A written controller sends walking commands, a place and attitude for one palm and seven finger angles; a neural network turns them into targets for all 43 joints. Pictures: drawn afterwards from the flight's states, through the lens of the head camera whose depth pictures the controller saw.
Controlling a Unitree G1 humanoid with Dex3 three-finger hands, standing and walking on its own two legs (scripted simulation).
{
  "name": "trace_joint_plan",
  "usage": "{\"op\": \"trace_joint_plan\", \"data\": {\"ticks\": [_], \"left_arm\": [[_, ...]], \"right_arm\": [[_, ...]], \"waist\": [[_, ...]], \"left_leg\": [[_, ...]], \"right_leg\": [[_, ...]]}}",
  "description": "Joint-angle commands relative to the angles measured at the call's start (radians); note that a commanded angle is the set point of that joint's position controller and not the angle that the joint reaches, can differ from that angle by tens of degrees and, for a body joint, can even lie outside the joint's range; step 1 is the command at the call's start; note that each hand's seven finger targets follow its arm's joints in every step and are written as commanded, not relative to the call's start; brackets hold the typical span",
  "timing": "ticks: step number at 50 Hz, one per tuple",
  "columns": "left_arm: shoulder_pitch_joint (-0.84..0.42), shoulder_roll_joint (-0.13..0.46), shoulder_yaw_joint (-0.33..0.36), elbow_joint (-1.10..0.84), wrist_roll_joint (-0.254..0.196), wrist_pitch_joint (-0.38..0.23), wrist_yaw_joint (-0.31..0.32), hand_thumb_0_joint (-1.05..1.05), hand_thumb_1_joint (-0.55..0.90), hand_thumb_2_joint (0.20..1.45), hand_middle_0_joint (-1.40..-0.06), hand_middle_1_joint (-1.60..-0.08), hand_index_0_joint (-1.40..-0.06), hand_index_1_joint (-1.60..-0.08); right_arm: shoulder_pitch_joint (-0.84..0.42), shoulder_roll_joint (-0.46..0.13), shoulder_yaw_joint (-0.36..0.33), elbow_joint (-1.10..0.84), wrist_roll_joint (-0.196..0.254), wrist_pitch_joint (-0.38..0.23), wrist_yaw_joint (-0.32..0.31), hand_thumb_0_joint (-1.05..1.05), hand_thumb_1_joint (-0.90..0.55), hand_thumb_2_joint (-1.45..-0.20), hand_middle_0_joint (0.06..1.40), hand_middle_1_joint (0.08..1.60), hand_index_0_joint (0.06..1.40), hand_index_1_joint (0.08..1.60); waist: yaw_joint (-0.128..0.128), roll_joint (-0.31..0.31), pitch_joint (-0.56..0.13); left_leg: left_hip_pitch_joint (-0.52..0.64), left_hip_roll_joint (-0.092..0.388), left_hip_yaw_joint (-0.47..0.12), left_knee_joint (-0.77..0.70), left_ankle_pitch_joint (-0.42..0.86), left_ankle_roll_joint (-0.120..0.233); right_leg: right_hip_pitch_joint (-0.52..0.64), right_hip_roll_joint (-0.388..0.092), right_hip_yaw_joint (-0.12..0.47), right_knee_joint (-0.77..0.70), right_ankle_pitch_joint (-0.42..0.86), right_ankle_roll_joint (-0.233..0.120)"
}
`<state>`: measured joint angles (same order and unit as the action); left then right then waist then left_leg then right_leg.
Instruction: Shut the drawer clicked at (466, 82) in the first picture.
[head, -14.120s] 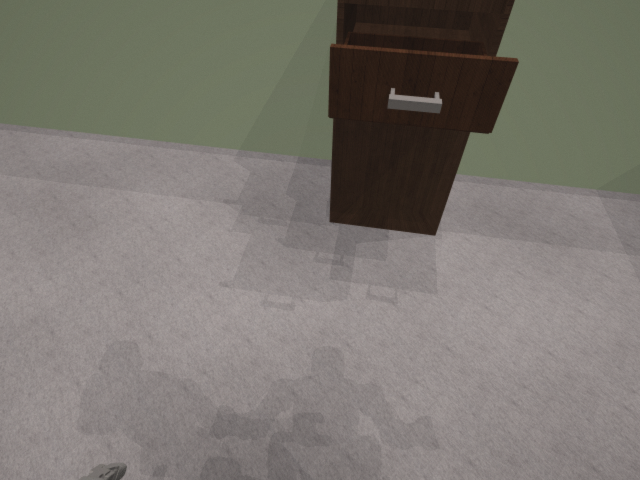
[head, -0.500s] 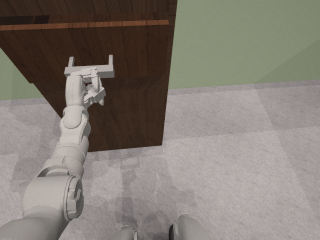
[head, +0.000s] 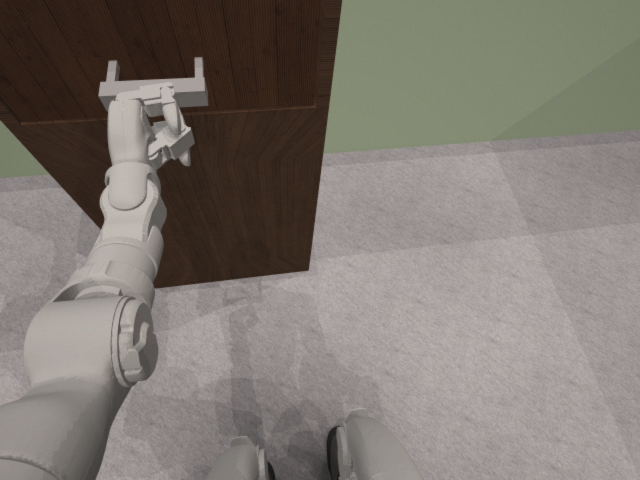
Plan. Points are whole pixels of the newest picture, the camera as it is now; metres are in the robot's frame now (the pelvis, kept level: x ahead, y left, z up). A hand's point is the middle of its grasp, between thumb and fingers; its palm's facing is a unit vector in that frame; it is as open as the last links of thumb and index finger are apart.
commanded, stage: push the drawer shut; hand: left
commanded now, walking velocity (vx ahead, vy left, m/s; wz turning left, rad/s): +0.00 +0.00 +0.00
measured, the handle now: (156, 80) +0.60 +0.14 +0.08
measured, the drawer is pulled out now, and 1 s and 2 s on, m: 0.00 0.00 0.00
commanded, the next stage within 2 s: pull the fist back off the drawer in 0.16 s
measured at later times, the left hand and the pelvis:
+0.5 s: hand (188, 131) +0.53 +0.10 +0.07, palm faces +0.04 -1.00 -0.05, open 2.7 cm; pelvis -0.02 +0.00 +0.00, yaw +0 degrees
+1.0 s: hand (190, 146) +0.50 +0.10 +0.07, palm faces +0.05 -1.00 -0.03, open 3.3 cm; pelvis +0.02 +0.00 +0.01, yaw -2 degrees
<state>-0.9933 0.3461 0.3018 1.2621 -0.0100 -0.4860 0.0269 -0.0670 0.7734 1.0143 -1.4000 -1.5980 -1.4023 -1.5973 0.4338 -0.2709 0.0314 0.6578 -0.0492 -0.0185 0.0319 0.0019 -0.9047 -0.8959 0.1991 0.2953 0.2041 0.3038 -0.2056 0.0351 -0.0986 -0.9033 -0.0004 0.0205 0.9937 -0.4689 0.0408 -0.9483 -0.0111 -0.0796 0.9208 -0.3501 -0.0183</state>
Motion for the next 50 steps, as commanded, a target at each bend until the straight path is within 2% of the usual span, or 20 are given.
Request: {"op": "trace_joint_plan", "data": {"ticks": [1,3,6,7,10,14,17,18,20,22,27,29,31,37,39,42,44,45,48,50], "left_arm": [[-0.707,0.209,-0.019,-0.273,0.002,-0.049,0.037,0.0,0.9,0.9,-1.4,-1.6,-1.4,-1.6],[-0.709,0.241,-0.003,-0.246,0.003,-0.043,0.043,0.0,0.9,0.9,-1.4,-1.6,-1.4,-1.6],[-0.743,0.237,-0.023,-0.244,0.006,-0.043,0.047,0.0,0.9,0.9,-1.4,-1.6,-1.4,-1.6],[-0.76,0.207,-0.053,-0.257,0.005,-0.045,0.047,0.0,0.9,0.9,-1.4,-1.6,-1.4,-1.6],[-0.781,0.217,-0.052,-0.248,0.001,-0.044,0.053,0.0,0.9,0.9,-1.4,-1.6,-1.4,-1.6],[-0.789,0.224,-0.053,-0.238,-0.01,-0.04,0.055,0.0,0.9,0.9,-1.4,-1.6,-1.4,-1.6],[-0.767,0.218,-0.05,-0.219,-0.007,-0.039,0.057,0.0,0.9,0.9,-1.4,-1.6,-1.4,-1.6],[-0.758,0.239,-0.031,-0.202,-0.007,-0.036,0.06,0.0,0.9,0.9,-1.4,-1.6,-1.4,-1.6],[-0.751,0.248,-0.024,-0.202,-0.002,-0.04,0.057,0.0,0.9,0.9,-1.4,-1.6,-1.4,-1.6],[-0.743,0.26,-0.004,-0.211,-0.003,-0.043,0.058,0.0,0.9,0.9,-1.4,-1.6,-1.4,-1.6],[-0.676,0.252,0.014,-0.219,-0.006,-0.047,0.045,0.0,0.9,0.9,-1.4,-1.6,-1.4,-1.6],[-0.656,0.214,-0.005,-0.23,-0.012,-0.051,0.038,0.0,0.9,0.9,-1.4,-1.6,-1.4,-1.6],[-0.579,0.204,0.009,-0.247,-0.02,-0.053,0.033,0.0,0.9,0.9,-1.4,-1.6,-1.4,-1.6],[-0.415,0.134,-0.017,-0.3,-0.03,-0.052,0.021,0.0,0.9,0.9,-1.4,-1.6,-1.4,-1.6],[-0.323,0.132,-0.002,-0.345,-0.035,-0.054,0.021,0.0,0.9,0.9,-1.4,-1.6,-1.4,-1.6],[-0.192,0.114,0.002,-0.393,-0.044,-0.034,0.017,0.0,0.9,0.9,-1.4,-1.6,-1.4,-1.6],[-0.161,0.101,-0.003,-0.436,-0.053,-0.025,0.018,0.0,0.9,0.9,-1.4,-1.6,-1.4,-1.6],[-0.173,0.114,0.001,-0.478,-0.051,-0.028,0.02,0.0,0.9,0.9,-1.4,-1.6,-1.4,-1.6],[-0.166,0.072,-0.032,-0.539,-0.056,-0.031,0.022,0.0,0.9,0.9,-1.4,-1.6,-1.4,-1.6],[-0.163,0.079,-0.022,-0.583,-0.064,-0.036,0.024,0.0,0.9,0.9,-1.4,-1.6,-1.4,-1.6]], "right_arm": [[0.185,-0.173,-0.062,-0.031,0.001,-0.011,-0.009,0.0,-0.9,-0.9,0.2,0.3,0.2,0.3],[0.185,-0.179,-0.058,-0.027,0.003,-0.011,-0.013,0.0,-0.9,-0.9,0.2,0.3,0.2,0.3],[0.182,-0.182,-0.054,-0.026,0.003,-0.017,-0.018,0.0,-0.9,-0.9,0.2,0.3,0.2,0.3],[0.18,-0.181,-0.053,-0.026,0.004,-0.02,-0.018,0.0,-0.9,-0.9,0.2,0.3,0.2,0.3],[0.181,-0.188,-0.048,-0.023,0.004,-0.03,-0.022,0.0,-0.9,-0.9,0.2,0.3,0.2,0.3],[0.18,-0.192,-0.042,-0.023,0.008,-0.043,-0.029,0.0,-0.9,-0.9,0.2,0.3,0.2,0.3],[0.177,-0.191,-0.044,-0.027,0.005,-0.047,-0.023,0.0,-0.9,-0.9,0.2,0.3,0.2,0.3],[0.174,-0.194,-0.044,-0.027,0.006,-0.046,-0.023,0.0,-0.9,-0.9,0.2,0.3,0.2,0.3],[0.178,-0.195,-0.042,-0.032,0.005,-0.045,-0.021,0.0,-0.9,-0.9,0.2,0.3,0.2,0.3],[0.179,-0.195,-0.045,-0.035,0.001,-0.043,-0.018,0.0,-0.9,-0.9,0.2,0.3,0.2,0.3],[0.176,-0.191,-0.052,-0.044,-0.001,-0.029,-0.005,0.0,-0.9,-0.9,0.2,0.3,0.2,0.3],[0.173,-0.187,-0.052,-0.049,-0.001,-0.024,-0.001,0.0,-0.9,-0.9,0.2,0.3,0.2,0.3],[0.165,-0.188,-0.06,-0.059,0.002,-0.015,0.004,0.0,-0.9,-0.9,0.2,0.3,0.2,0.3],[0.145,-0.173,-0.069,-0.077,0.01,0.017,0.014,0.0,-0.9,-0.9,0.2,0.3,0.2,0.3],[0.14,-0.17,-0.076,-0.096,0.011,0.029,0.017,0.0,-0.9,-0.9,0.2,0.3,0.2,0.3],[0.122,-0.159,-0.081,-0.115,0.021,0.048,0.02,0.0,-0.9,-0.9,0.2,0.3,0.2,0.3],[0.114,-0.153,-0.083,-0.121,0.025,0.056,0.018,0.0,-0.9,-0.9,0.2,0.3,0.2,0.3],[0.111,-0.15,-0.084,-0.121,0.028,0.058,0.016,0.0,-0.9,-0.9,0.2,0.3,0.2,0.3],[0.094,-0.138,-0.089,-0.116,0.033,0.057,0.012,0.0,-0.9,-0.9,0.2,0.3,0.2,0.3],[0.092,-0.137,-0.093,-0.109,0.033,0.049,0.01,0.0,-0.9,-0.9,0.2,0.3,0.2,0.3]], "waist": [[-0.101,0.107,-0.474],[-0.109,0.09,-0.434],[-0.122,0.114,-0.436],[-0.135,0.127,-0.436],[-0.142,0.137,-0.436],[-0.152,0.116,-0.418],[-0.139,0.12,-0.439],[-0.137,0.084,-0.424],[-0.127,0.107,-0.427],[-0.118,0.087,-0.445],[-0.083,0.094,-0.467],[-0.079,0.096,-0.457],[-0.05,0.091,-0.483],[-0.006,0.052,-0.457],[0.025,0.054,-0.493],[0.057,0.011,-0.479],[0.055,-0.013,-0.456],[0.057,-0.009,-0.46],[0.054,0.009,-0.45],[0.056,0.019,-0.488]], "left_leg": [[0.288,0.005,-0.099,-0.136,0.225,-0.01],[0.249,0.004,-0.096,-0.14,0.179,-0.006],[0.251,0.004,-0.102,-0.147,0.136,-0.006],[0.272,0.007,-0.11,-0.153,0.127,-0.007],[0.272,0.007,-0.113,-0.157,0.097,-0.007],[0.245,0.008,-0.113,-0.171,0.053,-0.002],[0.239,0.004,-0.11,-0.161,0.05,-0.004],[0.205,0.002,-0.107,-0.16,0.025,-0.001],[0.208,0.001,-0.109,-0.164,0.033,-0.004],[0.209,0.001,-0.109,-0.158,0.054,-0.003],[0.225,0.0,-0.1,-0.15,0.112,-0.008],[0.244,0.002,-0.106,-0.157,0.126,-0.009],[0.266,0.004,-0.099,-0.156,0.156,-0.012],[0.282,0.006,-0.075,-0.164,0.248,-0.016],[0.311,0.003,-0.06,-0.165,0.311,-0.018],[0.291,0.002,-0.039,-0.17,0.375,-0.018],[0.28,0.002,-0.025,-0.171,0.395,-0.012],[0.285,0.002,-0.025,-0.173,0.416,-0.014],[0.321,0.006,-0.026,-0.169,0.458,-0.018],[0.354,0.006,-0.023,-0.158,0.501,-0.018]], "right_leg": [[0.19,0.041,0.057,-0.105,0.115,0.005],[0.188,0.042,0.06,-0.114,0.084,0.005],[0.168,0.042,0.059,-0.118,0.052,0.004],[0.146,0.042,0.055,-0.12,0.045,0.004],[0.127,0.042,0.056,-0.122,0.025,0.004],[0.141,0.042,0.059,-0.133,0.002,0.006],[0.149,0.041,0.06,-0.129,-0.001,0.005],[0.162,0.04,0.063,-0.132,-0.015,0.007],[0.165,0.04,0.061,-0.127,-0.011,0.004],[0.182,0.039,0.06,-0.122,0.003,0.003],[0.214,0.039,0.06,-0.119,0.039,0.0],[0.207,0.041,0.054,-0.115,0.049,-0.003],[0.224,0.041,0.054,-0.116,0.066,-0.005],[0.277,0.044,0.047,-0.114,0.141,-0.007],[0.324,0.046,0.049,-0.107,0.203,-0.011],[0.393,0.046,0.052,-0.109,0.284,-0.01],[0.423,0.045,0.058,-0.115,0.33,-0.006],[0.436,0.043,0.059,-0.112,0.351,-0.004],[0.429,0.042,0.059,-0.109,0.383,-0.003],[0.445,0.04,0.065,-0.105,0.423,-0.001]]}}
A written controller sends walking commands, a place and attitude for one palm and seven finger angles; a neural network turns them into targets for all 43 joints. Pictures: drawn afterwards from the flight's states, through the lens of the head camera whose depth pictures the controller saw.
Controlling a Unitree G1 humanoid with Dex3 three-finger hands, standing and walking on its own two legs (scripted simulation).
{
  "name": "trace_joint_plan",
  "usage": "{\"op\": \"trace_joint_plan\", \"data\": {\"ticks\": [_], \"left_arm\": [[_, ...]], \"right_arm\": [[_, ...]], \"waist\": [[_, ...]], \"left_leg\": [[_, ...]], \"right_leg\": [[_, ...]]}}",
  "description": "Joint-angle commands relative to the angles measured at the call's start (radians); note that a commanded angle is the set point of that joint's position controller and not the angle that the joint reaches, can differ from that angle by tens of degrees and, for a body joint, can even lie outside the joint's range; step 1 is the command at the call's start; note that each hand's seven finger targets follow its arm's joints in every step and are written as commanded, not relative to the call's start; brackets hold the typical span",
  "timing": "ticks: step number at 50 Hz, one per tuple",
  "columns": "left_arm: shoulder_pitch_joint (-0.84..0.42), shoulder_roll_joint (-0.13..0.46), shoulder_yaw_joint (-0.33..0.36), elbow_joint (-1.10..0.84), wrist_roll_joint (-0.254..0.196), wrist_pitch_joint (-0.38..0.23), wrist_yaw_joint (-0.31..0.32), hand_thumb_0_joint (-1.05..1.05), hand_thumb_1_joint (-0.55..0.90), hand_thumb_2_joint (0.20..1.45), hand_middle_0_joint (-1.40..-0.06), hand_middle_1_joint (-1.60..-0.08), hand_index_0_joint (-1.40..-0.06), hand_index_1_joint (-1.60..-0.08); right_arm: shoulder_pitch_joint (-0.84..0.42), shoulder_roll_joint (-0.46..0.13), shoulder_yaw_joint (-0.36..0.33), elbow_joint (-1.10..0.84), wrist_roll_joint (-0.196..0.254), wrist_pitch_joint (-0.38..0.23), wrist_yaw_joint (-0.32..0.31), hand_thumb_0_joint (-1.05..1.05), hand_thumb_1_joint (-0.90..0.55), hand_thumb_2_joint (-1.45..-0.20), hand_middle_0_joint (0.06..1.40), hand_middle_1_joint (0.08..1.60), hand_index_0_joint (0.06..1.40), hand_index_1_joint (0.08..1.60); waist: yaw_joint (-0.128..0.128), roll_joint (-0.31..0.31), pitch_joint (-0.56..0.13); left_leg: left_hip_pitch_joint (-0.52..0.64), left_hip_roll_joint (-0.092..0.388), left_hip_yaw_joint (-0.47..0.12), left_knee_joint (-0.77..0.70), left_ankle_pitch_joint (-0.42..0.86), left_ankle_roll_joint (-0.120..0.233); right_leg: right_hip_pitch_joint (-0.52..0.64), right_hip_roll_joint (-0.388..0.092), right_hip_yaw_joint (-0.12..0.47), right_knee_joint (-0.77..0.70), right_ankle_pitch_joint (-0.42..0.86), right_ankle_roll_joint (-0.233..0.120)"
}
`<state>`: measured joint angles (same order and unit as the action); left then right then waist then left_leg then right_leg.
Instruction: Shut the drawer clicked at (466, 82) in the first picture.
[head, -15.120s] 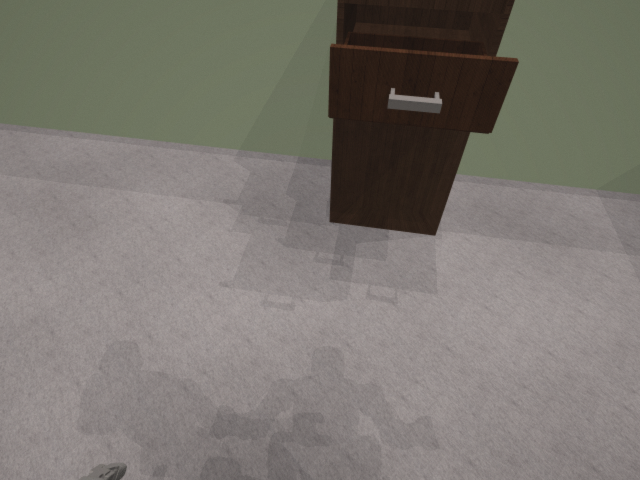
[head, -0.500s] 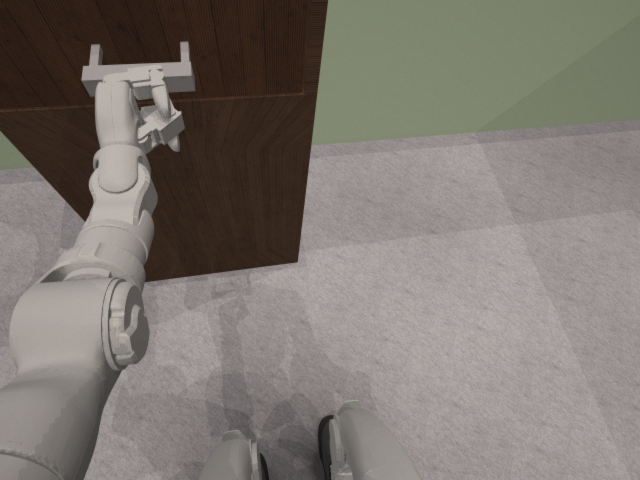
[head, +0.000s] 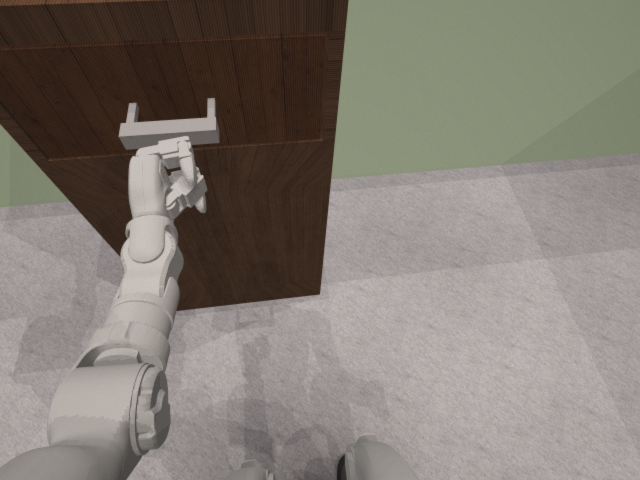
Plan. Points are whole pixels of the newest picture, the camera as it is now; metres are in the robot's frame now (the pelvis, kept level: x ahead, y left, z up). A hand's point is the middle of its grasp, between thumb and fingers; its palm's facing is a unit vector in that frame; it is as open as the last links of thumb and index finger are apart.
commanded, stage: draw the hand back to the body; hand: left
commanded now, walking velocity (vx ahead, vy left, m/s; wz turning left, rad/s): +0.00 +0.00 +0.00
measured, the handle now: (172, 120) +0.58 +0.16 +0.07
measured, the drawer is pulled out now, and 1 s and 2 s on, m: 0.00 0.00 0.00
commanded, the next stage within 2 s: step back with the hand held close in 1.44 s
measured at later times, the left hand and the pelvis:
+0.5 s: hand (124, 240) +0.36 +0.17 +0.12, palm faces +0.07 -1.00 -0.02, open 3.3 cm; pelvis +0.01 +0.00 +0.03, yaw +2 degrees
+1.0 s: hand out of the picture +0.25 +0.22 +0.18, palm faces +0.31 -0.91 -0.29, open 3.3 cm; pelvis +0.02 +0.01 +0.05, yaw +2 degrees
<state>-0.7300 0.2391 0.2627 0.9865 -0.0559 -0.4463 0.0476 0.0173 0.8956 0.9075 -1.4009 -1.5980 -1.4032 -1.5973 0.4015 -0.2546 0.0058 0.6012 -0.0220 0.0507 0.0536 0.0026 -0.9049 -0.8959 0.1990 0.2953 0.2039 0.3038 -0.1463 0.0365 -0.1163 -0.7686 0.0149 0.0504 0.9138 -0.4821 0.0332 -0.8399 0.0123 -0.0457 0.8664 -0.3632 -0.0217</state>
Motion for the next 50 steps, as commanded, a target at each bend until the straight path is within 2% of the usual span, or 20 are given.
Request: {"op": "trace_joint_plan", "data": {"ticks": [1,3,5,7,11,14,15,19,24,28,29,30,31,33,35,38,39,40,44,50], "left_arm": [[-0.385,0.171,0.008,-0.298,-0.02,-0.07,-0.001,0.0,0.9,0.9,-1.4,-1.6,-1.4,-1.6],[-0.371,0.137,-0.022,-0.304,-0.024,-0.06,-0.014,0.0,0.9,0.9,-1.4,-1.6,-1.4,-1.6],[-0.249,0.196,0.031,-0.378,-0.035,-0.048,-0.028,0.0,0.9,0.9,-1.4,-1.6,-1.4,-1.6],[-0.155,0.162,-0.003,-0.487,-0.057,-0.022,-0.051,0.0,0.9,0.9,-1.4,-1.6,-1.4,-1.6],[0.021,0.145,-0.001,-0.575,-0.102,0.052,-0.081,0.0,0.9,0.9,-1.4,-1.6,-1.4,-1.6],[0.056,0.146,-0.019,-0.691,-0.117,0.084,-0.102,0.0,0.9,0.9,-1.4,-1.6,-1.4,-1.6],[0.089,0.145,-0.018,-0.719,-0.119,0.091,-0.11,0.0,0.9,0.9,-1.4,-1.6,-1.4,-1.6],[0.155,0.114,-0.059,-0.833,-0.146,0.121,-0.144,0.0,0.9,0.9,-1.4,-1.6,-1.4,-1.6],[0.25,0.124,-0.055,-0.898,-0.168,0.189,-0.174,0.0,0.9,0.9,-1.4,-1.6,-1.4,-1.6],[0.334,0.138,-0.034,-0.965,-0.184,0.239,-0.188,0.0,0.9,0.9,-1.4,-1.6,-1.4,-1.6],[0.408,0.242,-0.061,-1.042,-0.08,0.255,-0.105,0.0,0.9,0.9,-1.4,-1.6,-1.4,-1.6],[0.424,0.181,-0.096,-1.106,-0.068,0.267,-0.066,0.0,0.9,0.9,-1.4,-1.6,-1.4,-1.6],[0.465,0.17,-0.11,-1.124,-0.054,0.282,-0.039,0.0,0.9,0.9,-1.4,-1.6,-1.4,-1.6],[0.49,0.185,-0.094,-1.147,-0.037,0.308,0.0,0.0,0.9,0.9,-1.4,-1.6,-1.4,-1.6],[0.536,0.194,-0.081,-1.174,-0.029,0.323,0.019,0.0,0.9,0.9,-1.4,-1.6,-1.4,-1.6],[0.586,0.18,-0.088,-1.269,-0.013,0.324,0.037,0.0,0.9,0.9,-1.4,-1.6,-1.4,-1.6],[0.62,0.198,-0.072,-1.292,-0.013,0.325,0.041,0.0,0.9,0.9,-1.4,-1.6,-1.4,-1.6],[0.639,0.184,-0.081,-1.33,-0.009,0.321,0.042,0.0,0.9,0.9,-1.4,-1.6,-1.4,-1.6],[0.783,0.183,-0.062,-1.385,-0.005,0.326,0.048,0.0,0.9,0.9,-1.4,-1.6,-1.4,-1.6],[0.935,0.209,0.008,-1.517,-0.003,0.322,0.051,0.0,0.9,0.9,-1.4,-1.6,-1.4,-1.6]], "right_arm": [[0.118,-0.149,-0.067,-0.053,0.008,-0.022,-0.013,0.0,-0.9,-0.9,0.2,0.3,0.2,0.3],[0.109,-0.145,-0.065,-0.049,0.011,-0.027,-0.012,0.0,-0.9,-0.9,0.2,0.3,0.2,0.3],[0.105,-0.149,-0.07,-0.073,0.018,-0.028,-0.013,0.0,-0.9,-0.9,0.2,0.3,0.2,0.3],[0.07,-0.136,-0.066,-0.106,0.032,-0.031,-0.013,0.0,-0.9,-0.9,0.2,0.3,0.2,0.3],[0.022,-0.132,-0.064,-0.136,0.054,-0.043,-0.022,0.0,-0.9,-0.9,0.2,0.3,0.2,0.3],[-0.029,-0.13,-0.054,-0.156,0.066,-0.058,-0.036,0.0,-0.9,-0.9,0.2,0.3,0.2,0.3],[-0.04,-0.126,-0.052,-0.158,0.067,-0.063,-0.039,0.0,-0.9,-0.9,0.2,0.3,0.2,0.3],[-0.097,-0.122,-0.041,-0.168,0.074,-0.101,-0.055,0.0,-0.9,-0.9,0.2,0.3,0.2,0.3],[-0.165,-0.125,-0.028,-0.183,0.081,-0.14,-0.072,0.0,-0.9,-0.9,0.2,0.3,0.2,0.3],[-0.214,-0.122,-0.015,-0.202,0.085,-0.168,-0.084,0.0,-0.9,-0.9,0.2,0.3,0.2,0.3],[-0.251,-0.112,-0.024,-0.189,0.076,-0.143,-0.097,0.0,-0.9,-0.9,0.2,0.3,0.2,0.3],[-0.271,-0.095,-0.012,-0.211,0.075,-0.138,-0.104,0.0,-0.9,-0.9,0.2,0.3,0.2,0.3],[-0.284,-0.095,-0.007,-0.206,0.072,-0.136,-0.111,0.0,-0.9,-0.9,0.2,0.3,0.2,0.3],[-0.291,-0.093,0.0,-0.193,0.068,-0.128,-0.122,0.0,-0.9,-0.9,0.2,0.3,0.2,0.3],[-0.304,-0.091,0.005,-0.186,0.06,-0.121,-0.13,0.0,-0.9,-0.9,0.2,0.3,0.2,0.3],[-0.316,-0.081,0.012,-0.181,0.052,-0.13,-0.133,0.0,-0.9,-0.9,0.2,0.3,0.2,0.3],[-0.316,-0.086,0.01,-0.176,0.048,-0.136,-0.132,0.0,-0.9,-0.9,0.2,0.3,0.2,0.3],[-0.32,-0.08,0.014,-0.178,0.046,-0.14,-0.13,0.0,-0.9,-0.9,0.2,0.3,0.2,0.3],[-0.32,-0.085,0.008,-0.167,0.034,-0.152,-0.124,0.0,-0.9,-0.9,0.2,0.3,0.2,0.3],[-0.328,-0.079,0.001,-0.167,0.026,-0.158,-0.114,0.0,-0.9,-0.9,0.2,0.3,0.2,0.3]], "waist": [[0.002,0.019,-0.46],[-0.001,0.01,-0.451],[0.045,0.018,-0.513],[0.065,0.028,-0.519],[0.08,-0.073,-0.423],[0.079,-0.043,-0.357],[0.088,-0.02,-0.355],[0.086,0.006,-0.306],[0.105,0.001,-0.22],[0.126,-0.051,-0.192],[0.16,-0.05,-0.172],[0.147,-0.032,-0.142],[0.154,-0.001,-0.121],[0.152,-0.02,-0.074],[0.156,-0.059,-0.046],[0.161,0.036,-0.045],[0.167,0.011,-0.053],[0.167,0.048,-0.048],[0.176,-0.023,-0.008],[0.189,0.012,0.015]], "left_leg": [[0.219,-0.009,-0.05,-0.078,0.528,-0.012],[0.215,-0.009,-0.05,-0.079,0.537,-0.013],[0.254,-0.009,-0.046,-0.092,0.614,-0.013],[0.266,-0.01,-0.035,-0.116,0.637,-0.012],[0.23,-0.014,-0.015,-0.169,0.562,-0.003],[0.253,-0.019,-0.012,-0.2,0.504,0.0],[0.269,-0.021,-0.012,-0.209,0.504,-0.001],[0.33,-0.02,-0.026,-0.24,0.471,-0.003],[0.357,-0.02,-0.047,-0.289,0.381,-0.006],[0.362,-0.023,-0.056,-0.323,0.335,-0.005],[0.413,-0.018,-0.049,-0.37,0.333,0.003],[0.444,-0.021,-0.049,-0.397,0.327,0.002],[0.468,-0.015,-0.053,-0.414,0.337,0.001],[0.501,-0.009,-0.054,-0.444,0.345,0.002],[0.525,-0.008,-0.053,-0.474,0.345,0.007],[0.6,-0.008,-0.058,-0.509,0.386,0.002],[0.611,-0.006,-0.062,-0.516,0.405,0.003],[0.633,-0.006,-0.064,-0.529,0.43,-0.001],[0.649,0.0,-0.071,-0.549,0.489,-0.003],[0.655,0.004,-0.072,-0.556,0.538,-0.011]], "right_leg": [[0.341,0.016,0.031,-0.049,0.452,0.002],[0.349,0.014,0.029,-0.05,0.465,0.003],[0.423,0.012,0.033,-0.051,0.523,-0.001],[0.492,0.009,0.037,-0.07,0.575,-0.001],[0.583,0.007,0.034,-0.119,0.614,0.005],[0.592,0.002,0.034,-0.149,0.575,0.005],[0.601,0.002,0.034,-0.157,0.564,0.005],[0.588,-0.002,0.026,-0.19,0.507,0.002],[0.574,-0.007,0.014,-0.232,0.388,-0.002],[0.609,-0.013,0.01,-0.261,0.33,0.0],[0.651,-0.038,0.049,-0.312,0.281,-0.008],[0.655,-0.038,0.044,-0.34,0.263,-0.006],[0.665,-0.038,0.04,-0.351,0.264,-0.009],[0.677,-0.034,0.033,-0.381,0.266,-0.007],[0.704,-0.032,0.034,-0.413,0.261,-0.004],[0.731,-0.033,0.023,-0.436,0.285,-0.011],[0.752,-0.03,0.023,-0.447,0.295,-0.011],[0.76,-0.029,0.021,-0.451,0.309,-0.013],[0.785,-0.022,0.012,-0.47,0.344,-0.011],[0.811,-0.026,0.013,-0.477,0.371,-0.011]]}}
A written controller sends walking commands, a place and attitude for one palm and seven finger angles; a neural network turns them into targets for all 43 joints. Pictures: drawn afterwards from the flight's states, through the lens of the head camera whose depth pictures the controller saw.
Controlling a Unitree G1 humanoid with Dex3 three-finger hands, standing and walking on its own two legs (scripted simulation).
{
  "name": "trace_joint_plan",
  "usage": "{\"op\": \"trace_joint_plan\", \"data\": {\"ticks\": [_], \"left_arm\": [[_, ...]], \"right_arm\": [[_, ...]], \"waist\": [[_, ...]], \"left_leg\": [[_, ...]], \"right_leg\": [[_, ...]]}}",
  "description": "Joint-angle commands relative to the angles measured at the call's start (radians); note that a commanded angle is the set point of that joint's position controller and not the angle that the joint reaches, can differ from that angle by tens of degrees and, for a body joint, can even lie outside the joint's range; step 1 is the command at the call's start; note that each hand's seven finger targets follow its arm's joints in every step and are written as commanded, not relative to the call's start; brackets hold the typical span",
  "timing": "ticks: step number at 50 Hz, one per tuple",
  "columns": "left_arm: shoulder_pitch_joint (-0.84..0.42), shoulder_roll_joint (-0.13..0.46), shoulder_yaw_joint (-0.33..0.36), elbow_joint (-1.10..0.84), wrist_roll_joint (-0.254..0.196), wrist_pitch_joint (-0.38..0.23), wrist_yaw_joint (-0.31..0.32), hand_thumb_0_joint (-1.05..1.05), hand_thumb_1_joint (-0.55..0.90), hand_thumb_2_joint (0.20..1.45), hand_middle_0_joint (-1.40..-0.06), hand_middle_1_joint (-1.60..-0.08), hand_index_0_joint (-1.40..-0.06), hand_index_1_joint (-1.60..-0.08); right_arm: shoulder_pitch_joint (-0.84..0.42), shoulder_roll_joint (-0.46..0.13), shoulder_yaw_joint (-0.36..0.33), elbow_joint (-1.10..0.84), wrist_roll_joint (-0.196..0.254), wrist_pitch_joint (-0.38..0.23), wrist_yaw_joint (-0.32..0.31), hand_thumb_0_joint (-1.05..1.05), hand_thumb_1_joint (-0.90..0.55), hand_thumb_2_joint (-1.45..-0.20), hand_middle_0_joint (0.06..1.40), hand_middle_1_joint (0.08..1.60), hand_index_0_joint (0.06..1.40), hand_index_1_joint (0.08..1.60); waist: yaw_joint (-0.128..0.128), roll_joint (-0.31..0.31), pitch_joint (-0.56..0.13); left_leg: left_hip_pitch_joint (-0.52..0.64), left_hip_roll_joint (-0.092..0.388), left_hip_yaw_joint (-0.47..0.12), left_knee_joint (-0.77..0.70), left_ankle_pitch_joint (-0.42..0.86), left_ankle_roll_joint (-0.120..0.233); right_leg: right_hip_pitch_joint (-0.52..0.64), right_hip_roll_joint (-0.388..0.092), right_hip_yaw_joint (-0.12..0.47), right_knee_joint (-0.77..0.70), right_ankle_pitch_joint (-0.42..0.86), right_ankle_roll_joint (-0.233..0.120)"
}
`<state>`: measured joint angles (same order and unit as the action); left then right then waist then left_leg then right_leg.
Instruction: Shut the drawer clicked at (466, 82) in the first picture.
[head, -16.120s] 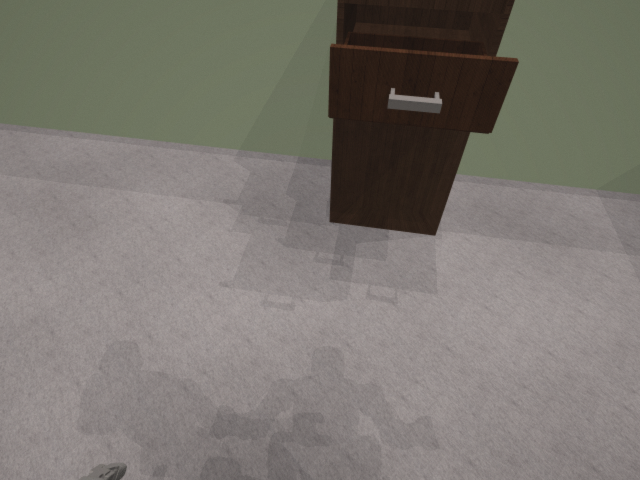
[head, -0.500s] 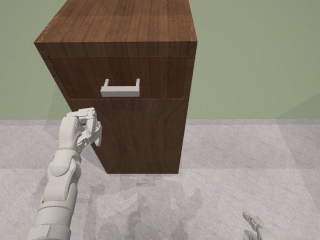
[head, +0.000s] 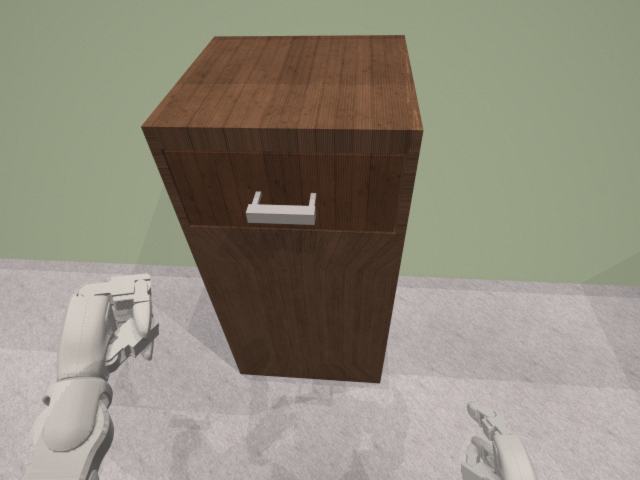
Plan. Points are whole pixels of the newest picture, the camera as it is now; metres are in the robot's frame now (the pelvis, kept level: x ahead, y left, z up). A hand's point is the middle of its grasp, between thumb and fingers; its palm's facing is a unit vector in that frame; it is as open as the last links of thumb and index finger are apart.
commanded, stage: draw the hand back to the body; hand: left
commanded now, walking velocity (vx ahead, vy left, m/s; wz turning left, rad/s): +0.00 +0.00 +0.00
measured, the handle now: (283, 206) +0.57 +0.13 +0.02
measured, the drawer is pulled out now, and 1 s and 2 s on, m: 0.00 0.00 0.00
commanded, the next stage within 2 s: step back with the hand held close in 0.44 s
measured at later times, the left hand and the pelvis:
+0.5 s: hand (73, 366) +0.17 +0.24 +0.16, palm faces +0.43 -0.82 -0.37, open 3.3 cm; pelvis -0.01 +0.00 +0.00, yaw +0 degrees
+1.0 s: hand (65, 384) +0.16 +0.25 +0.15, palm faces +0.31 -0.81 -0.51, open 3.3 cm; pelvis -0.04 +0.01 +0.00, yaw -1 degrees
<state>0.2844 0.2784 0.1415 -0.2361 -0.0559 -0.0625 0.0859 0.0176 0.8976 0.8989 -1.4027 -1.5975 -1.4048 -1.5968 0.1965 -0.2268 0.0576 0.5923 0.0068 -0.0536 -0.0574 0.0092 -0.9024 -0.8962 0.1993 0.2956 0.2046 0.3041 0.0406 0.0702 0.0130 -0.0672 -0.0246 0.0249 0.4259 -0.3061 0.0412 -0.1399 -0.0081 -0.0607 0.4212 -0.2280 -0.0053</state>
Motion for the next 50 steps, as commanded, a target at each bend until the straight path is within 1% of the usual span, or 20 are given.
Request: {"op": "trace_joint_plan", "data": {"ticks": [1,4,9,11,13,15,17,20,26,28,29,31,33,37,39,41,42,44,49,50], "left_arm": [[-0.049,0.173,0.141,-0.317,-0.004,-0.065,0.015,0.0,0.9,0.9,-1.4,-1.6,-1.4,-1.6],[0.037,0.189,0.18,-0.342,-0.006,-0.064,0.018,0.0,0.9,0.9,-1.4,-1.6,-1.4,-1.6],[0.114,0.214,0.232,-0.417,-0.008,-0.076,0.026,0.0,0.9,0.9,-1.4,-1.6,-1.4,-1.6],[0.14,0.221,0.248,-0.462,-0.009,-0.085,0.03,0.0,0.9,0.9,-1.4,-1.6,-1.4,-1.6],[0.191,0.225,0.273,-0.472,-0.011,-0.089,0.033,0.0,0.9,0.9,-1.4,-1.6,-1.4,-1.6],[0.167,0.187,0.231,-0.448,-0.006,-0.084,0.028,0.0,0.9,0.9,-1.4,-1.6,-1.4,-1.6],[0.144,0.18,0.223,-0.417,-0.003,-0.082,0.032,0.0,0.9,0.9,-1.4,-1.6,-1.4,-1.6],[0.129,0.189,0.228,-0.423,-0.002,-0.084,0.035,0.0,0.9,0.9,-1.4,-1.6,-1.4,-1.6],[0.14,0.211,0.253,-0.459,-0.001,-0.092,0.04,0.0,0.9,0.9,-1.4,-1.6,-1.4,-1.6],[0.151,0.203,0.253,-0.439,-0.003,-0.089,0.039,0.0,0.9,0.9,-1.4,-1.6,-1.4,-1.6],[-0.031,0.377,0.437,-0.511,-0.002,-0.149,0.048,0.0,0.9,0.9,-1.4,-1.6,-1.4,-1.6],[0.165,0.244,0.347,-0.377,-0.002,-0.158,0.031,0.0,0.9,0.9,-1.4,-1.6,-1.4,-1.6],[0.245,0.187,0.283,-0.379,0.001,-0.163,0.021,0.0,0.9,0.9,-1.4,-1.6,-1.4,-1.6],[0.31,0.217,0.303,-0.435,0.006,-0.177,0.03,0.0,0.9,0.9,-1.4,-1.6,-1.4,-1.6],[0.327,0.26,0.345,-0.467,0.004,-0.179,0.04,0.0,0.9,0.9,-1.4,-1.6,-1.4,-1.6],[0.345,0.264,0.353,-0.49,0.002,-0.181,0.044,0.0,0.9,0.9,-1.4,-1.6,-1.4,-1.6],[0.346,0.273,0.363,-0.494,0.0,-0.182,0.047,0.0,0.9,0.9,-1.4,-1.6,-1.4,-1.6],[0.339,0.287,0.37,-0.535,0.0,-0.185,0.05,0.0,0.9,0.9,-1.4,-1.6,-1.4,-1.6],[0.344,0.268,0.36,-0.534,0.009,-0.187,0.052,0.0,0.9,0.9,-1.4,-1.6,-1.4,-1.6],[0.344,0.262,0.356,-0.528,0.012,-0.188,0.051,0.0,0.9,0.9,-1.4,-1.6,-1.4,-1.6]], "right_arm": [[-0.124,-0.103,-0.053,-0.158,-0.004,-0.057,-0.003,0.0,-0.9,-0.9,0.2,0.3,0.2,0.3],[-0.126,-0.105,-0.057,-0.153,-0.006,-0.065,-0.001,0.0,-0.9,-0.9,0.2,0.3,0.2,0.3],[-0.126,-0.104,-0.062,-0.153,-0.002,-0.086,-0.006,0.0,-0.9,-0.9,0.2,0.3,0.2,0.3],[-0.122,-0.101,-0.062,-0.154,-0.001,-0.096,-0.007,0.0,-0.9,-0.9,0.2,0.3,0.2,0.3],[-0.12,-0.097,-0.066,-0.151,0.001,-0.105,-0.01,0.0,-0.9,-0.9,0.2,0.3,0.2,0.3],[-0.116,-0.103,-0.064,-0.14,0.0,-0.108,-0.009,0.0,-0.9,-0.9,0.2,0.3,0.2,0.3],[-0.114,-0.107,-0.066,-0.134,-0.001,-0.109,-0.011,0.0,-0.9,-0.9,0.2,0.3,0.2,0.3],[-0.117,-0.108,-0.066,-0.137,-0.001,-0.112,-0.019,0.0,-0.9,-0.9,0.2,0.3,0.2,0.3],[-0.121,-0.1,-0.06,-0.135,-0.005,-0.128,-0.022,0.0,-0.9,-0.9,0.2,0.3,0.2,0.3],[-0.122,-0.097,-0.059,-0.131,-0.006,-0.128,-0.02,0.0,-0.9,-0.9,0.2,0.3,0.2,0.3],[-0.101,-0.11,-0.051,-0.184,0.003,-0.107,-0.016,0.0,-0.9,-0.9,0.2,0.3,0.2,0.3],[-0.095,-0.108,-0.074,-0.146,-0.006,-0.085,-0.014,0.0,-0.9,-0.9,0.2,0.3,0.2,0.3],[-0.103,-0.121,-0.084,-0.146,-0.012,-0.064,-0.006,0.0,-0.9,-0.9,0.2,0.3,0.2,0.3],[-0.112,-0.129,-0.099,-0.166,-0.011,-0.033,-0.006,0.0,-0.9,-0.9,0.2,0.3,0.2,0.3],[-0.12,-0.129,-0.106,-0.18,-0.008,-0.019,-0.013,0.0,-0.9,-0.9,0.2,0.3,0.2,0.3],[-0.117,-0.122,-0.109,-0.194,-0.001,-0.007,-0.016,0.0,-0.9,-0.9,0.2,0.3,0.2,0.3],[-0.118,-0.118,-0.112,-0.196,0.002,-0.005,-0.019,0.0,-0.9,-0.9,0.2,0.3,0.2,0.3],[-0.118,-0.125,-0.115,-0.204,0.002,-0.004,-0.025,0.0,-0.9,-0.9,0.2,0.3,0.2,0.3],[-0.114,-0.131,-0.122,-0.204,-0.001,-0.013,-0.029,0.0,-0.9,-0.9,0.2,0.3,0.2,0.3],[-0.11,-0.128,-0.121,-0.203,0.0,-0.015,-0.028,0.0,-0.9,-0.9,0.2,0.3,0.2,0.3]], "waist": [[0.005,-0.023,-0.127],[0.013,-0.035,-0.091],[0.019,-0.02,-0.077],[0.02,0.011,-0.087],[0.025,-0.008,-0.081],[0.012,0.002,-0.034],[0.008,-0.027,0.005],[0.013,-0.029,-0.008],[0.026,0.012,-0.055],[0.026,-0.003,-0.033],[-0.014,0.037,0.074],[-0.023,-0.105,0.038],[-0.032,-0.066,-0.011],[-0.03,-0.031,-0.113],[-0.024,-0.04,-0.156],[-0.026,-0.061,-0.179],[-0.026,-0.072,-0.185],[-0.025,-0.037,-0.199],[-0.026,0.019,-0.155],[-0.028,0.007,-0.14]], "left_leg": [[-0.039,0.044,-0.045,-0.064,0.38,-0.019],[-0.057,0.046,-0.046,-0.063,0.366,-0.018],[-0.063,0.047,-0.047,-0.064,0.331,-0.019],[-0.065,0.047,-0.049,-0.063,0.332,-0.023],[-0.069,0.05,-0.049,-0.06,0.344,-0.025],[-0.075,0.05,-0.052,-0.067,0.321,-0.026],[-0.09,0.052,-0.059,-0.077,0.257,-0.023],[-0.088,0.05,-0.059,-0.085,0.204,-0.015],[-0.081,0.044,-0.055,-0.078,0.25,-0.021],[-0.089,0.044,-0.053,-0.077,0.258,-0.021],[-0.186,0.059,-0.079,-0.088,0.147,0.003],[-0.171,0.061,-0.077,-0.048,0.128,0.01],[-0.15,0.067,-0.065,-0.039,0.17,0.012],[-0.18,0.084,-0.078,-0.059,0.277,0.011],[-0.198,0.087,-0.081,-0.047,0.332,0.009],[-0.215,0.091,-0.084,-0.034,0.361,0.007],[-0.218,0.093,-0.083,-0.028,0.364,0.009],[-0.239,0.097,-0.096,-0.025,0.382,0.01],[-0.328,0.124,-0.12,-0.064,0.303,0.03],[-0.354,0.131,-0.122,-0.073,0.271,0.033]], "right_leg": [[0.116,-0.007,0.027,-0.029,0.249,-0.026],[0.106,-0.004,0.028,-0.038,0.238,-0.025],[0.096,0.0,0.028,-0.043,0.211,-0.023],[0.104,-0.003,0.029,-0.036,0.208,-0.024],[0.102,-0.001,0.027,-0.032,0.216,-0.023],[0.071,0.0,0.028,-0.04,0.187,-0.023],[0.046,0.0,0.023,-0.045,0.131,-0.023],[0.052,-0.001,0.03,-0.049,0.09,-0.023],[0.095,-0.003,0.037,-0.039,0.143,-0.027],[0.091,-0.002,0.036,-0.043,0.154,-0.027],[0.031,-0.04,0.137,-0.08,0.166,-0.027],[0.003,-0.077,0.164,-0.113,0.16,-0.033],[-0.006,-0.086,0.154,-0.104,0.181,-0.027],[0.061,-0.07,0.103,-0.022,0.284,-0.013],[0.093,-0.07,0.098,0.009,0.352,-0.01],[0.106,-0.071,0.096,0.037,0.391,-0.007],[0.101,-0.073,0.097,0.047,0.404,-0.004],[0.108,-0.069,0.096,0.076,0.423,-0.003],[0.096,-0.041,0.09,0.128,0.341,0.01],[0.099,-0.036,0.089,0.141,0.318,0.011]]}}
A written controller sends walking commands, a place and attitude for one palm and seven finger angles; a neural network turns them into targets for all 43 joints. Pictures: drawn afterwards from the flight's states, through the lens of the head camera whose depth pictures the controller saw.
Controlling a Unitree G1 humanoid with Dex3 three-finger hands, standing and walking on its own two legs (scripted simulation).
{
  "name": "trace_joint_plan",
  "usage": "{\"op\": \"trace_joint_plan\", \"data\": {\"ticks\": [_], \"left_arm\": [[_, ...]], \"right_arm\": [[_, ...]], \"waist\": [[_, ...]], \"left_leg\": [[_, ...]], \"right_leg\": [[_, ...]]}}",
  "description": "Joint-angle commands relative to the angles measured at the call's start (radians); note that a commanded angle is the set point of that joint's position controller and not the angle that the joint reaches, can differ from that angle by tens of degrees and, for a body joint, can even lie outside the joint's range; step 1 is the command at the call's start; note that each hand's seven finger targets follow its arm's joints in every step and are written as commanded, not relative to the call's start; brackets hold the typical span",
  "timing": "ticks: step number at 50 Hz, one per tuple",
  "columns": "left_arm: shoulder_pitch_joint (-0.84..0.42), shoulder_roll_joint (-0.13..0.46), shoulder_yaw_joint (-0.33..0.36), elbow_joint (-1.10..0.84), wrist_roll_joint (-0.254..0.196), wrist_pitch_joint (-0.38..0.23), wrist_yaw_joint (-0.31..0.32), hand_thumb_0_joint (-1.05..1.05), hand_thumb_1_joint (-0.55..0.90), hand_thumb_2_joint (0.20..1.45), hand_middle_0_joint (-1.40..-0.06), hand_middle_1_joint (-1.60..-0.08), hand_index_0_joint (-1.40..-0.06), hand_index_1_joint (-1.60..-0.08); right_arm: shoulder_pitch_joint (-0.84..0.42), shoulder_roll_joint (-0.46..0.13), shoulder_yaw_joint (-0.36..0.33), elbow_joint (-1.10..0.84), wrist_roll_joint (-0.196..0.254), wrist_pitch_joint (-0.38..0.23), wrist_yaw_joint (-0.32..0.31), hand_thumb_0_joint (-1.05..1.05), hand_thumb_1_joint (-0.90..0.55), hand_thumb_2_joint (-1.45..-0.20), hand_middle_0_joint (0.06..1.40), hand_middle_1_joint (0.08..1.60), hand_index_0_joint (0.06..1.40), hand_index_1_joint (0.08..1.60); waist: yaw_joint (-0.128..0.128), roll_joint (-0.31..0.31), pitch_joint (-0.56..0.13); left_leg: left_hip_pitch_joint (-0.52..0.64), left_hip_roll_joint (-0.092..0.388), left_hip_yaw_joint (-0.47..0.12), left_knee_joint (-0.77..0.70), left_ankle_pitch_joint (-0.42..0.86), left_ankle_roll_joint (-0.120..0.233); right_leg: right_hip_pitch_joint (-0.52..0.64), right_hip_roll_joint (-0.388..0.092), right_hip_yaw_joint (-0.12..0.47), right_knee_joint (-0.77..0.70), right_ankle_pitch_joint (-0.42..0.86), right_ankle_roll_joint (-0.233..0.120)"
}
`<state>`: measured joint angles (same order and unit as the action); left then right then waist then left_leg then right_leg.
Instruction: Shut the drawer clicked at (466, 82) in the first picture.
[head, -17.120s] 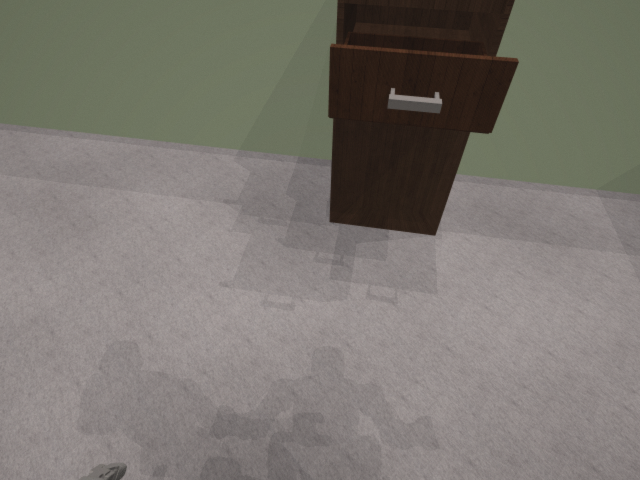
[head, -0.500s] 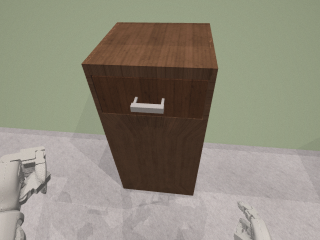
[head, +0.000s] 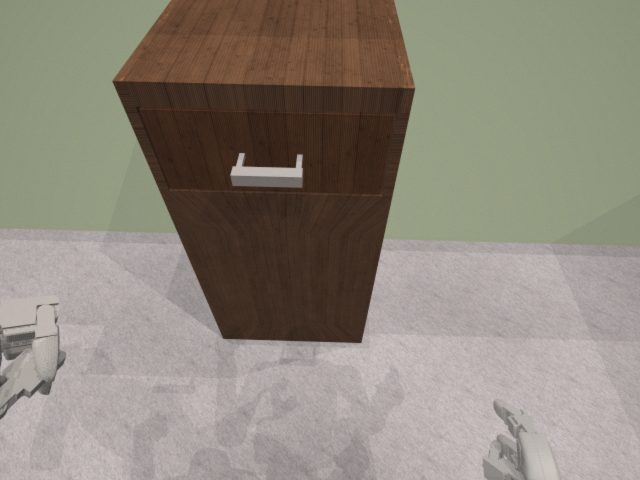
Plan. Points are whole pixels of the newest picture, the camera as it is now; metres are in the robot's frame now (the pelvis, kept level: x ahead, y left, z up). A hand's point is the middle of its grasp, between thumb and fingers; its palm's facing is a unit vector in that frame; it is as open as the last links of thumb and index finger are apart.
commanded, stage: step back with the hand held close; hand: left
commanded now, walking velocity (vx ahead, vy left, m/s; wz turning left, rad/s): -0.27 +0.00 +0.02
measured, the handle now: (269, 168) +0.60 +0.13 +0.02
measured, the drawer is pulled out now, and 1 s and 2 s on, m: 0.00 0.00 0.00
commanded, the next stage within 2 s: stop stepping back and stand still in 1.32 s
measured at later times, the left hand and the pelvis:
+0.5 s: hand (19, 419) +0.14 +0.24 +0.16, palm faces +0.39 -0.76 -0.52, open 3.3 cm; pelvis -0.05 -0.01 -0.01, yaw +2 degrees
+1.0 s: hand out of the picture +0.08 +0.22 +0.17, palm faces +0.37 -0.81 -0.46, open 3.3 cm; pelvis -0.11 -0.03 +0.00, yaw -1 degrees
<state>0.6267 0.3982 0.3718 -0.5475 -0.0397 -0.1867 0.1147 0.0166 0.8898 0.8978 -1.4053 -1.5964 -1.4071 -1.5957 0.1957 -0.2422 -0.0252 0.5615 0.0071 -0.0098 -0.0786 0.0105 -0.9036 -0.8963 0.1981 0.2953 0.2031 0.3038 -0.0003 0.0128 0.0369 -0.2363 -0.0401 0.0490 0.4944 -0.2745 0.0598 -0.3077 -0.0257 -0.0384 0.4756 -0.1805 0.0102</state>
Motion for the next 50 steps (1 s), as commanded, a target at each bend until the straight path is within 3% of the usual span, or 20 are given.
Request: {"op": "trace_joint_plan", "data": {"ticks": [1,8,14,17,20,23,26,29,31,33,35,36,37,38,39,41,42,44,48,50], "left_arm": [[0.002,0.139,0.125,-0.214,-0.002,-0.065,0.023,0.0,0.9,0.9,-1.4,-1.6,-1.4,-1.6],[-0.036,0.139,0.131,-0.214,0.014,-0.081,0.029,0.0,0.9,0.9,-1.4,-1.6,-1.4,-1.6],[-0.051,0.157,0.139,-0.249,0.019,-0.11,0.04,0.0,0.9,0.9,-1.4,-1.6,-1.4,-1.6],[-0.038,0.141,0.137,-0.236,0.026,-0.122,0.044,0.0,0.9,0.9,-1.4,-1.6,-1.4,-1.6],[-0.042,0.145,0.157,-0.24,0.041,-0.132,0.041,0.0,0.9,0.9,-1.4,-1.6,-1.4,-1.6],[-0.032,0.15,0.172,-0.233,0.036,-0.137,0.031,0.0,0.9,0.9,-1.4,-1.6,-1.4,-1.6],[-0.032,0.147,0.165,-0.244,0.026,-0.133,0.023,0.0,0.9,0.9,-1.4,-1.6,-1.4,-1.6],[-0.042,0.174,0.168,-0.258,0.018,-0.138,0.028,0.0,0.9,0.9,-1.4,-1.6,-1.4,-1.6],[-0.022,0.18,0.166,-0.251,0.006,-0.14,0.039,0.0,0.9,0.9,-1.4,-1.6,-1.4,-1.6],[0.003,0.181,0.166,-0.258,-0.001,-0.146,0.05,0.0,0.9,0.9,-1.4,-1.6,-1.4,-1.6],[0.034,0.185,0.177,-0.263,0.002,-0.156,0.053,0.0,0.9,0.9,-1.4,-1.6,-1.4,-1.6],[0.024,0.185,0.178,-0.288,0.013,-0.169,0.049,0.0,0.9,0.9,-1.4,-1.6,-1.4,-1.6],[0.014,0.186,0.203,-0.282,0.03,-0.179,0.048,0.0,0.9,0.9,-1.4,-1.6,-1.4,-1.6],[-0.006,0.172,0.2,-0.278,0.037,-0.179,0.043,0.0,0.9,0.9,-1.4,-1.6,-1.4,-1.6],[-0.039,0.181,0.202,-0.277,0.035,-0.171,0.043,0.0,0.9,0.9,-1.4,-1.6,-1.4,-1.6],[-0.011,0.151,0.185,-0.247,0.018,-0.166,0.045,0.0,0.9,0.9,-1.4,-1.6,-1.4,-1.6],[0.014,0.131,0.159,-0.235,0.005,-0.163,0.042,0.0,0.9,0.9,-1.4,-1.6,-1.4,-1.6],[0.018,0.106,0.106,-0.26,-0.005,-0.17,0.031,0.0,0.9,0.9,-1.4,-1.6,-1.4,-1.6],[-0.075,0.158,0.1,-0.305,0.0,-0.202,0.007,0.0,0.9,0.9,-1.4,-1.6,-1.4,-1.6],[-0.076,0.194,0.14,-0.31,-0.002,-0.211,0.001,0.0,0.9,0.9,-1.4,-1.6,-1.4,-1.6]], "right_arm": [[-0.107,-0.116,-0.04,-0.173,-0.001,-0.06,-0.005,0.0,-0.9,-0.9,0.2,0.3,0.2,0.3],[-0.093,-0.117,-0.04,-0.18,0.0,-0.074,-0.001,0.0,-0.9,-0.9,0.2,0.3,0.2,0.3],[-0.079,-0.121,-0.04,-0.177,-0.008,-0.09,0.001,0.0,-0.9,-0.9,0.2,0.3,0.2,0.3],[-0.081,-0.121,-0.036,-0.177,-0.006,-0.102,-0.001,0.0,-0.9,-0.9,0.2,0.3,0.2,0.3],[-0.095,-0.12,-0.041,-0.179,-0.007,-0.116,-0.007,0.0,-0.9,-0.9,0.2,0.3,0.2,0.3],[-0.087,-0.121,-0.051,-0.173,-0.007,-0.119,-0.003,0.0,-0.9,-0.9,0.2,0.3,0.2,0.3],[-0.079,-0.111,-0.053,-0.159,-0.009,-0.113,0.004,0.0,-0.9,-0.9,0.2,0.3,0.2,0.3],[-0.058,-0.099,-0.061,-0.148,-0.01,-0.099,0.016,0.0,-0.9,-0.9,0.2,0.3,0.2,0.3],[-0.053,-0.08,-0.06,-0.133,-0.01,-0.08,0.023,0.0,-0.9,-0.9,0.2,0.3,0.2,0.3],[-0.058,-0.077,-0.057,-0.126,-0.008,-0.068,0.022,0.0,-0.9,-0.9,0.2,0.3,0.2,0.3],[-0.076,-0.091,-0.057,-0.129,-0.007,-0.07,0.013,0.0,-0.9,-0.9,0.2,0.3,0.2,0.3],[-0.088,-0.107,-0.056,-0.143,-0.006,-0.082,0.007,0.0,-0.9,-0.9,0.2,0.3,0.2,0.3],[-0.106,-0.124,-0.058,-0.153,-0.009,-0.099,0.0,0.0,-0.9,-0.9,0.2,0.3,0.2,0.3],[-0.118,-0.12,-0.062,-0.158,-0.011,-0.115,-0.004,0.0,-0.9,-0.9,0.2,0.3,0.2,0.3],[-0.121,-0.104,-0.064,-0.154,-0.014,-0.125,-0.007,0.0,-0.9,-0.9,0.2,0.3,0.2,0.3],[-0.088,-0.094,-0.07,-0.12,-0.023,-0.149,0.002,0.0,-0.9,-0.9,0.2,0.3,0.2,0.3],[-0.076,-0.086,-0.069,-0.101,-0.026,-0.159,0.01,0.0,-0.9,-0.9,0.2,0.3,0.2,0.3],[-0.065,-0.089,-0.058,-0.077,-0.033,-0.181,0.021,0.0,-0.9,-0.9,0.2,0.3,0.2,0.3],[-0.04,-0.098,-0.047,-0.019,-0.056,-0.184,0.028,0.0,-0.9,-0.9,0.2,0.3,0.2,0.3],[-0.066,-0.098,-0.045,-0.043,-0.054,-0.173,0.028,0.0,-0.9,-0.9,0.2,0.3,0.2,0.3]], "waist": [[0.013,0.065,-0.16],[-0.003,0.002,-0.09],[-0.016,-0.005,-0.083],[-0.012,0.069,-0.089],[0.002,0.139,-0.099],[0.0,0.061,-0.114],[-0.004,-0.009,-0.154],[-0.021,-0.12,-0.154],[-0.024,-0.162,-0.166],[-0.03,-0.124,-0.185],[-0.034,-0.014,-0.17],[-0.037,0.11,-0.158],[-0.029,0.245,-0.149],[-0.021,0.3,-0.13],[-0.02,0.259,-0.107],[-0.005,0.133,-0.105],[0.0,0.117,-0.113],[-0.004,0.177,-0.134],[0.004,0.158,-0.271],[0.014,0.144,-0.309]], "left_leg": [[-0.216,0.152,-0.15,-0.148,0.198,0.021],[-0.404,0.136,-0.159,-0.145,-0.184,0.044],[-0.344,0.11,-0.168,-0.117,-0.255,0.034],[-0.431,0.159,-0.205,-0.203,-0.308,0.055],[-0.571,0.216,-0.257,-0.267,-0.296,0.084],[-0.549,0.187,-0.222,-0.185,-0.181,0.073],[-0.468,0.134,-0.165,-0.079,-0.124,0.046],[-0.319,0.049,-0.103,0.086,-0.186,0.0],[-0.193,0.029,-0.078,0.18,-0.139,-0.023],[-0.122,0.038,-0.086,0.159,-0.097,-0.022],[-0.137,0.101,-0.164,-0.019,-0.092,0.008],[-0.26,0.182,-0.243,-0.147,-0.196,0.048],[-0.49,0.296,-0.367,-0.322,-0.411,0.102],[-0.643,0.373,-0.439,-0.411,-0.528,0.143],[-0.622,0.39,-0.447,-0.396,-0.438,0.157],[-0.406,0.344,-0.352,-0.273,-0.165,0.132],[-0.289,0.318,-0.319,-0.238,-0.063,0.112],[-0.107,0.298,-0.287,-0.21,0.097,0.086],[0.261,0.262,-0.199,-0.075,0.654,0.031],[0.291,0.208,-0.096,-0.038,0.69,-0.002]], "right_leg": [[0.276,-0.017,0.071,0.099,0.251,-0.005],[0.277,-0.036,0.139,0.079,0.095,-0.016],[0.154,-0.048,0.16,-0.038,-0.105,-0.026],[0.244,0.0,0.101,0.071,-0.057,-0.003],[0.389,0.058,0.076,0.249,0.129,0.012],[0.385,0.044,0.118,0.239,0.243,0.005],[0.317,-0.016,0.197,0.166,0.308,-0.015],[0.102,-0.136,0.34,-0.069,0.077,-0.072],[-0.027,-0.201,0.343,-0.175,-0.085,-0.108],[-0.073,-0.192,0.279,-0.167,-0.083,-0.103],[-0.075,-0.081,0.166,-0.068,-0.092,-0.047],[0.015,0.005,0.103,0.067,-0.102,-0.007],[0.211,0.101,0.055,0.296,-0.077,0.022],[0.306,0.147,0.069,0.494,-0.113,0.025],[0.252,0.146,0.105,0.578,-0.148,0.021],[0.104,0.119,0.114,0.472,-0.263,0.007],[0.053,0.098,0.094,0.351,-0.297,0.0],[0.004,0.086,0.068,0.152,-0.292,-0.001],[-0.029,0.068,0.066,-0.152,-0.05,0.008],[0.011,0.055,0.042,-0.148,0.14,0.017]]}}
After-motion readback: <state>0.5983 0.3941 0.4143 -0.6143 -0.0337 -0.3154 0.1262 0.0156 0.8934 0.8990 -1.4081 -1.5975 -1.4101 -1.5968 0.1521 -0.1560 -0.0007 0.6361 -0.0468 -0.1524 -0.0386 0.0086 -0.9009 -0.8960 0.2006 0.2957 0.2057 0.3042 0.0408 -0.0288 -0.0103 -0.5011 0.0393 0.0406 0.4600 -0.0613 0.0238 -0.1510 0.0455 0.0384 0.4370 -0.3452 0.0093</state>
